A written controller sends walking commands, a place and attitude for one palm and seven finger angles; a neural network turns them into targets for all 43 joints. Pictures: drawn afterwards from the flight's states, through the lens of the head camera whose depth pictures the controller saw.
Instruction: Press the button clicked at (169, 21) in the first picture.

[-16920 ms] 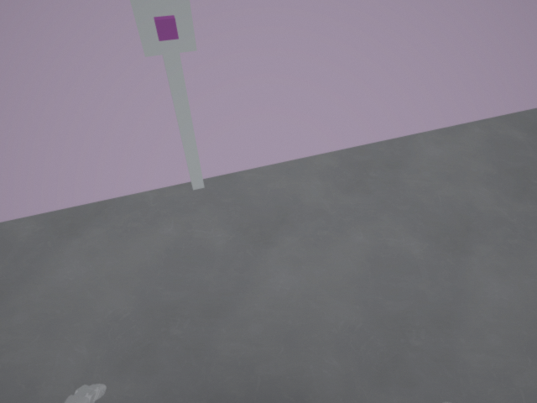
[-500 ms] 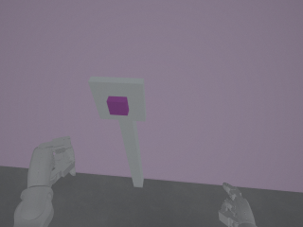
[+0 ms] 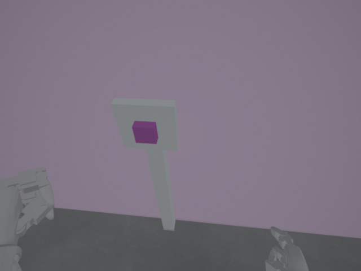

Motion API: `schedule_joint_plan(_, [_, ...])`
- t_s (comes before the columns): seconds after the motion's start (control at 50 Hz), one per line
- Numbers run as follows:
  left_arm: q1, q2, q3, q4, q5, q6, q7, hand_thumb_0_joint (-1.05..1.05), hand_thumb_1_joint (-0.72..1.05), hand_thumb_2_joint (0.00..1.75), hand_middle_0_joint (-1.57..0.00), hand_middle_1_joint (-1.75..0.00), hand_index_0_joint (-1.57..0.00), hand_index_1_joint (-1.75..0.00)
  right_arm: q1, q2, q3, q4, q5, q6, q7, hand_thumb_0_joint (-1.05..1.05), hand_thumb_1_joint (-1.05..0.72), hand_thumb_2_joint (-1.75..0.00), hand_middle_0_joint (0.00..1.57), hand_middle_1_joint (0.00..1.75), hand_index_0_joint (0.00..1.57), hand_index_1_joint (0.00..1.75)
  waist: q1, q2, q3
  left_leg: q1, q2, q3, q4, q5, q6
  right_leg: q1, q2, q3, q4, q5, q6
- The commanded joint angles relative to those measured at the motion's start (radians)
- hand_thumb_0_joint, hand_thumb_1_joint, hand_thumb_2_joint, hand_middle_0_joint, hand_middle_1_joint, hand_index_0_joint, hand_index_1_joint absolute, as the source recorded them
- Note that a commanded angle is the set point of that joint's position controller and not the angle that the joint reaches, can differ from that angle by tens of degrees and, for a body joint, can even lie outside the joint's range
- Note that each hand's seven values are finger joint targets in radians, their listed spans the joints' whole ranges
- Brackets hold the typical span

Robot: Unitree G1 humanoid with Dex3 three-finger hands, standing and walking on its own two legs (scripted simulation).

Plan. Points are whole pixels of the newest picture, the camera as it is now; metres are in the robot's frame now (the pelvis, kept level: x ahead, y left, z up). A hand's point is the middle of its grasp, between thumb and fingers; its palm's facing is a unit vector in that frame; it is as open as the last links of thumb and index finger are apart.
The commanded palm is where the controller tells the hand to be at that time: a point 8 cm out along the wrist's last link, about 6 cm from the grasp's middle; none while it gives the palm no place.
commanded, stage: draw the hand back to the body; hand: left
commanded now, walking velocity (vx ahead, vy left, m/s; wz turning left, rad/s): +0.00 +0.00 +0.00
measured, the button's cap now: (145, 131) +0.48 +0.17 +0.04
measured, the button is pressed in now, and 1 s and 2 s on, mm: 0 0 0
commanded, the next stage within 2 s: step back with the hand held close in 0.14 s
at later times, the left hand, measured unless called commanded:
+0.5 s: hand (52, 210) +0.17 +0.24 +0.15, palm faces +0.33 -0.83 -0.45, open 3.1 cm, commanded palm +0.11 +0.28 +0.17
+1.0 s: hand (9, 254) +0.09 +0.26 +0.15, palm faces +0.38 -0.80 -0.46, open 3.1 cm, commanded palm +0.03 +0.30 +0.17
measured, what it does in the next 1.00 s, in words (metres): shifts its weight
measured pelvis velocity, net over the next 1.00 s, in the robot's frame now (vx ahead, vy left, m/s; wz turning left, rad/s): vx -0.09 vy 0.02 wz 0.02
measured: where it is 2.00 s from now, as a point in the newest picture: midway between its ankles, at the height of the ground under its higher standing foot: outside the picture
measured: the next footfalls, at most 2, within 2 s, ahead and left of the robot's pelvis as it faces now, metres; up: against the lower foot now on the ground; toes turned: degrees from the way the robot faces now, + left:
right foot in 1.32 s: -0.14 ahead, -0.10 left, +0.00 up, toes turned +2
right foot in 1.78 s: -0.21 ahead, -0.08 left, +0.00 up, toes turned -2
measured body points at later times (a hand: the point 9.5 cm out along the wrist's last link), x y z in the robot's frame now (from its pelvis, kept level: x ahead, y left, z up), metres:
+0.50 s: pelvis -0.02 +0.00 +0.00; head -0.01 -0.01 +0.45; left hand +0.14 +0.28 +0.17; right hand +0.16 -0.23 -0.09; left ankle +0.00 +0.11 -0.74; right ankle -0.04 -0.11 -0.74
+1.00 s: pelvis -0.09 +0.02 -0.01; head -0.07 +0.03 +0.43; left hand +0.07 +0.30 +0.18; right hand +0.08 -0.22 -0.09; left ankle +0.00 +0.11 -0.74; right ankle -0.04 -0.11 -0.74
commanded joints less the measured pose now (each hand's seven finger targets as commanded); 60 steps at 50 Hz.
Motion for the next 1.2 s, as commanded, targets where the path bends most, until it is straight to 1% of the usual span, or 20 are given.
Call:
schedule_joint_plan(0.0, [-0.100,0.155,0.093,-0.196,-0.002,-0.062,0.014,0.00,0.90,0.90,-1.30,-1.50,-1.30,-1.50,-0.139,-0.093,-0.034,-0.169,-0.001,-0.062,-0.011,0.00,-0.90,-0.90,0.20,0.30,0.20,0.30,-0.004,-0.031,-0.045,0.073,0.001,-0.032,-0.057,0.193,0.021,-0.096,0.009,0.027,-0.074,0.215,-0.004])
schedule_joint_plan(0.06, [-0.091,0.172,0.108,-0.209,-0.002,-0.067,0.015,0.00,0.90,0.90,-1.30,-1.50,-1.30,-1.50,-0.148,-0.092,-0.035,-0.168,-0.001,-0.068,-0.014,0.00,-0.90,-0.90,0.20,0.30,0.20,0.30,0.003,-0.045,-0.056,0.078,-0.001,-0.028,-0.048,0.208,0.022,-0.087,0.012,0.032,-0.084,0.237,-0.005])
schedule_joint_plan(0.12, [-0.094,0.168,0.107,-0.226,-0.004,-0.070,0.018,0.00,0.90,0.90,-1.30,-1.50,-1.30,-1.50,-0.147,-0.085,-0.030,-0.167,-0.001,-0.074,-0.013,0.00,-0.90,-0.90,0.20,0.30,0.20,0.30,0.003,0.012,-0.063,0.080,-0.003,-0.029,-0.050,0.212,0.018,-0.080,0.007,0.033,-0.075,0.243,-0.007])
schedule_joint_plan(0.24, [-0.114,0.153,0.098,-0.159,-0.007,-0.065,0.016,0.00,0.90,0.90,-1.30,-1.50,-1.30,-1.50,-0.146,-0.086,-0.033,-0.156,-0.002,-0.070,-0.014,0.00,-0.90,-0.90,0.20,0.30,0.20,0.30,-0.006,-0.042,-0.017,0.068,0.000,-0.023,-0.062,0.174,0.018,-0.104,0.010,0.034,-0.094,0.204,-0.002])
schedule_joint_plan(0.26, [-0.301,0.314,0.261,-0.241,0.000,-0.115,0.024,0.00,0.90,0.90,-1.30,-1.50,-1.30,-1.50,-0.122,-0.100,-0.025,-0.205,0.006,-0.041,-0.007,0.00,-0.90,-0.90,0.20,0.30,0.20,0.30,-0.048,-0.009,0.102,-0.019,0.014,-0.042,-0.047,0.089,0.027,-0.202,-0.035,0.093,-0.156,0.193,0.004])
schedule_joint_plan(0.28, [-0.139,0.222,0.195,-0.154,-0.003,-0.114,0.012,0.00,0.90,0.90,-1.30,-1.50,-1.30,-1.50,-0.136,-0.095,-0.037,-0.177,-0.001,-0.027,-0.007,0.00,-0.90,-0.90,0.20,0.30,0.20,0.30,-0.042,-0.095,0.040,-0.028,0.019,-0.052,-0.012,0.099,0.034,-0.201,-0.059,0.095,-0.155,0.186,0.004])
schedule_joint_plan(0.32, [-0.024,0.151,0.122,-0.142,0.000,-0.109,-0.002,0.00,0.90,0.90,-1.30,-1.50,-1.30,-1.50,-0.132,-0.105,-0.043,-0.190,-0.003,0.003,0.003,0.00,-0.90,-0.90,0.20,0.30,0.20,0.30,-0.052,-0.097,-0.008,-0.016,0.024,-0.045,0.006,0.160,0.035,-0.199,-0.069,0.085,-0.130,0.231,0.008])
schedule_joint_plan(0.42, [0.040,0.193,0.151,-0.250,0.001,-0.117,0.010,0.00,0.90,0.90,-1.30,-1.50,-1.30,-1.50,-0.122,-0.115,-0.061,-0.218,0.001,0.042,-0.001,0.00,-0.90,-0.90,0.20,0.30,0.20,0.30,-0.058,-0.030,-0.141,-0.009,0.046,-0.048,0.002,0.314,0.031,-0.144,-0.054,0.057,-0.034,0.339,0.017])
schedule_joint_plan(0.54, [0.085,0.234,0.202,-0.289,-0.008,-0.126,0.029,0.00,0.90,0.90,-1.30,-1.50,-1.30,-1.50,-0.122,-0.110,-0.071,-0.243,0.012,0.061,-0.010,0.00,-0.90,-0.90,0.20,0.30,0.20,0.30,-0.057,-0.034,-0.172,-0.063,0.066,-0.068,0.006,0.364,0.029,-0.134,-0.041,0.053,0.034,0.349,0.017])
schedule_joint_plan(0.66, [0.103,0.227,0.200,-0.289,-0.005,-0.138,0.038,0.00,0.90,0.90,-1.30,-1.50,-1.30,-1.50,-0.119,-0.122,-0.077,-0.241,0.012,0.047,-0.013,0.00,-0.90,-0.90,0.20,0.30,0.20,0.30,-0.060,-0.011,-0.143,-0.157,0.086,-0.094,-0.033,0.199,0.036,-0.155,-0.027,0.061,0.050,0.218,0.019])
schedule_joint_plan(0.84, [0.078,0.215,0.203,-0.312,0.022,-0.181,0.054,0.00,0.90,0.90,-1.30,-1.50,-1.30,-1.50,-0.099,-0.127,-0.073,-0.244,0.005,0.003,-0.011,0.00,-0.90,-0.90,0.20,0.30,0.20,0.30,-0.071,0.015,-0.064,-0.441,0.107,-0.153,-0.099,-0.284,0.060,-0.120,-0.016,0.097,0.084,-0.053,0.007])
schedule_joint_plan(0.9, [0.056,0.216,0.199,-0.331,0.025,-0.195,0.059,0.00,0.90,0.90,-1.30,-1.50,-1.30,-1.50,-0.085,-0.124,-0.074,-0.231,0.000,-0.014,-0.014,0.00,-0.90,-0.90,0.20,0.30,0.20,0.30,-0.075,-0.018,-0.068,-0.383,0.086,-0.140,-0.044,-0.284,0.044,-0.209,-0.037,0.121,0.024,-0.162,-0.006])
schedule_joint_plan(0.94, [0.040,0.220,0.192,-0.329,0.027,-0.200,0.068,0.00,0.90,0.90,-1.30,-1.50,-1.30,-1.50,-0.072,-0.121,-0.074,-0.214,-0.003,-0.020,-0.013,0.00,-0.90,-0.90,0.20,0.30,0.20,0.30,-0.081,-0.059,-0.057,-0.279,0.048,-0.112,0.069,-0.247,0.022,-0.353,-0.081,0.164,-0.056,-0.257,-0.032])
schedule_joint_plan(1.0, [0.003,0.226,0.183,-0.337,0.026,-0.201,0.084,0.00,0.90,0.90,-1.30,-1.50,-1.30,-1.50,-0.058,-0.113,-0.069,-0.183,-0.007,-0.023,-0.016,0.00,-0.90,-0.90,0.20,0.30,0.20,0.30,-0.093,-0.106,-0.067,-0.143,0.017,-0.087,0.180,-0.154,0.004,-0.489,-0.135,0.174,-0.096,-0.239,-0.051])
schedule_joint_plan(1.02, [-0.003,0.230,0.186,-0.338,0.026,-0.202,0.087,0.00,0.90,0.90,-1.30,-1.50,-1.30,-1.50,-0.061,-0.113,-0.069,-0.180,-0.006,-0.024,-0.018,0.00,-0.90,-0.90,0.20,0.30,0.20,0.30,-0.094,-0.105,-0.065,-0.135,0.023,-0.096,0.167,-0.154,0.005,-0.498,-0.126,0.157,-0.082,-0.227,-0.045])
schedule_joint_plan(1.06, [-0.005,0.245,0.200,-0.350,0.024,-0.205,0.088,0.00,0.90,0.90,-1.30,-1.50,-1.30,-1.50,-0.081,-0.122,-0.068,-0.181,-0.008,-0.028,-0.024,0.00,-0.90,-0.90,0.20,0.30,0.20,0.30,-0.092,-0.016,-0.049,-0.212,0.072,-0.171,0.024,-0.218,0.020,-0.439,-0.060,0.108,-0.009,-0.211,-0.015])
schedule_joint_plan(1.1, [0.024,0.222,0.210,-0.347,0.032,-0.212,0.081,0.00,0.90,0.90,-1.30,-1.50,-1.30,-1.50,-0.106,-0.135,-0.063,-0.196,-0.011,-0.039,-0.026,0.00,-0.90,-0.90,0.20,0.30,0.20,0.30,-0.079,0.175,-0.064,-0.501,0.219,-0.366,-0.277,-0.451,0.082,-0.145,0.068,0.048,0.291,-0.120,0.019])
schedule_joint_plan(1.12, [0.031,0.222,0.221,-0.330,0.037,-0.214,0.074,0.00,0.90,0.90,-1.30,-1.50,-1.30,-1.50,-0.107,-0.130,-0.071,-0.196,-0.014,-0.042,-0.024,0.00,-0.90,-0.90,0.20,0.30,0.20,0.30,-0.068,0.188,-0.079,-0.571,0.272,-0.423,-0.323,-0.495,0.114,-0.076,0.094,0.057,0.424,-0.090,0.017])
schedule_joint_plan(1.16, [0.051,0.246,0.245,-0.321,0.033,-0.223,0.065,0.00,0.90,0.90,-1.30,-1.50,-1.30,-1.50,-0.110,-0.114,-0.080,-0.199,-0.021,-0.050,-0.013,0.00,-0.90,-0.90,0.20,0.30,0.20,0.30,-0.064,0.122,-0.108,-0.514,0.277,-0.402,-0.274,-0.376,0.133,-0.118,0.090,0.092,0.464,-0.117,0.007])
schedule_joint_plan(1.18, [0.070,0.230,0.231,-0.332,0.030,-0.227,0.061,0.00,0.90,0.90,-1.30,-1.50,-1.30,-1.50,-0.108,-0.104,-0.077,-0.194,-0.022,-0.054,-0.004,0.00,-0.90,-0.90,0.20,0.30,0.20,0.30,-0.063,0.101,-0.113,-0.463,0.255,-0.352,-0.231,-0.284,0.126,-0.142,0.078,0.090,0.394,-0.139,-0.001])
